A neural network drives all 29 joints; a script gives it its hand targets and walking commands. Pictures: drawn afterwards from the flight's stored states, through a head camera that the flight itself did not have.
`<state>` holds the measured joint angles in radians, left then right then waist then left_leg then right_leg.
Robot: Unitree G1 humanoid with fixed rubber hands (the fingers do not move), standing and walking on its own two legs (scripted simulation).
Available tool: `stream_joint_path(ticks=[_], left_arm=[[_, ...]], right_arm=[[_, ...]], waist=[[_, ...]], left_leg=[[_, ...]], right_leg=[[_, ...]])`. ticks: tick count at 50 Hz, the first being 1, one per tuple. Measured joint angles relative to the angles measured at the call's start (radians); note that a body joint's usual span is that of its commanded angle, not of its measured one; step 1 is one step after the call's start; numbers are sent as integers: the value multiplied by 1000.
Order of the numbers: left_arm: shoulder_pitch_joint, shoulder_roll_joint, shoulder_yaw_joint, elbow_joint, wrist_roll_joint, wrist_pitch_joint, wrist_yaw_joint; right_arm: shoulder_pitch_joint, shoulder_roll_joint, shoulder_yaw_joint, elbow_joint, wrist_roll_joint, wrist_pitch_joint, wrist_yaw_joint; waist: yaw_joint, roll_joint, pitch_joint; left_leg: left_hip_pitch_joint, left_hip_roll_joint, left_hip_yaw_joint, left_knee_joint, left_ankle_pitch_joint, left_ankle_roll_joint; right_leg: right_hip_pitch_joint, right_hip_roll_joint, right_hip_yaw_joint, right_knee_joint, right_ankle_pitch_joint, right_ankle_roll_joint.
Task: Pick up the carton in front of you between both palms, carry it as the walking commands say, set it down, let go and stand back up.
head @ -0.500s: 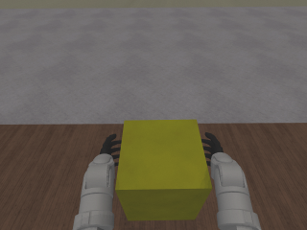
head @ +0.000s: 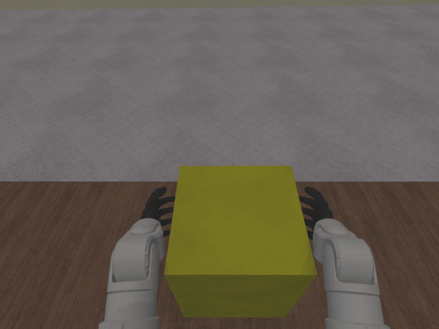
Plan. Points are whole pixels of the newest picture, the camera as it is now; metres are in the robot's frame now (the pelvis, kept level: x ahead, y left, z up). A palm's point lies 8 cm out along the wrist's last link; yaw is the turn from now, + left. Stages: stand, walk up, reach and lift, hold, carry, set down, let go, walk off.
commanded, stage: carry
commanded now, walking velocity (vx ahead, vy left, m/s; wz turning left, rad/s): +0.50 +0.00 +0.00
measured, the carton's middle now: (234, 245) +0.28 -0.01 +0.00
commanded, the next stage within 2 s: none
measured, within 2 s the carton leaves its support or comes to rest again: neither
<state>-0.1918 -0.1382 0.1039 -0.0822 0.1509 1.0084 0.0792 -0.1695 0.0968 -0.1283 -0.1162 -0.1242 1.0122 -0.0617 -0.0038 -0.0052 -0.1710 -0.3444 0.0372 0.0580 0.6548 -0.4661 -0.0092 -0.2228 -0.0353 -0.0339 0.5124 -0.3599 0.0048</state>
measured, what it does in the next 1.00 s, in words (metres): walks ahead: left foot, then right foot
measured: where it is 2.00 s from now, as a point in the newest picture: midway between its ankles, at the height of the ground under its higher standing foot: (239, 177)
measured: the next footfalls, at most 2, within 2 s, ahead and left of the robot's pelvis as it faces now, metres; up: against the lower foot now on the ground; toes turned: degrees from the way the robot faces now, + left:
left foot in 0.04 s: +0.06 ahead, +0.11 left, +0.00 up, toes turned +5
right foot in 0.32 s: +0.26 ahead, -0.12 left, +0.00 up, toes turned -12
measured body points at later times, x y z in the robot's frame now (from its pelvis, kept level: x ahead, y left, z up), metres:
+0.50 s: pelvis +0.25 -0.05 +0.01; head +0.26 -0.05 +0.46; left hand +0.53 +0.11 +0.09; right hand +0.54 -0.20 +0.09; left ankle +0.21 +0.08 -0.66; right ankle +0.22 -0.11 -0.73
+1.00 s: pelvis +0.59 -0.01 +0.02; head +0.61 +0.00 +0.46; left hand +0.88 +0.11 +0.07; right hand +0.84 -0.19 +0.07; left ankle +0.58 +0.05 -0.73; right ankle +0.59 -0.16 -0.66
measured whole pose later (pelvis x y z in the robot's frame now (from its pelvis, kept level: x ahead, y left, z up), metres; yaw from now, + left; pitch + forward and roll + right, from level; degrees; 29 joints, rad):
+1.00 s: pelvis +0.59 -0.01 +0.02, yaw -5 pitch +4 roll -2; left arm -0.12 -0.13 0.08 -0.33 0.13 1.16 0.08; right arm -0.11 0.13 -0.09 -0.34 -0.10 1.15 -0.09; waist -0.03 0.01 -0.03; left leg -0.20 0.03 0.24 0.32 -0.20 0.08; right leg -0.58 -0.09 -0.09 0.98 -0.25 -0.01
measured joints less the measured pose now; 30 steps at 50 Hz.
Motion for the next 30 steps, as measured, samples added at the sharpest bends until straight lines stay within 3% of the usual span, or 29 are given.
stream_joint_path(ticks=[4,7,9,13,15,17,19,22,25,30], left_arm=[[35,8,9,-149,-18,93,16],[71,11,35,-212,-44,135,13],[82,8,32,-232,-51,160,12],[64,8,15,-269,-60,192,13],[40,6,11,-285,-57,202,13],[10,1,2,-274,-51,202,13],[-7,-1,-7,-244,-40,208,14],[-2,-1,6,-237,-34,231,17],[8,1,19,-248,-36,233,17],[18,2,25,-269,-46,208,15]], right_arm=[[-18,26,11,-74,23,72,-14],[7,41,51,-116,7,107,-22],[32,35,65,-156,9,139,-29],[37,34,56,-239,16,190,-43],[21,36,40,-270,20,205,-44],[7,33,15,-284,27,212,-44],[-4,28,-6,-268,35,225,-43],[-21,42,-17,-231,32,240,-42],[-29,42,-1,-214,24,232,-37],[-17,41,22,-228,11,202,-28]], waist=[[10,-35,16],[11,-6,4],[6,22,7],[-18,50,36],[-23,50,52],[-24,52,55],[-15,41,56],[0,13,61],[22,-4,69],[40,-10,78]], left_leg=[[46,-34,86,-161,213,24],[82,-14,97,-167,154,29],[128,4,92,-217,139,20],[228,32,77,-297,127,-11],[260,46,68,-253,71,-30],[225,74,60,-78,-6,-32],[107,61,20,200,-15,-11],[-68,44,24,429,43,18],[-179,45,43,378,134,16],[-269,40,72,126,269,8]], right_leg=[[2,-34,15,61,-56,10],[-109,-19,-31,287,-149,-3],[-181,-1,-63,339,-177,-12],[-249,10,-116,156,-16,-13],[-225,14,-155,22,85,-18],[-203,16,-187,30,173,-57],[-180,16,-201,65,118,-86],[-100,17,-197,-14,89,-80],[-4,19,-184,-124,96,-74],[148,10,-163,-242,66,-50]])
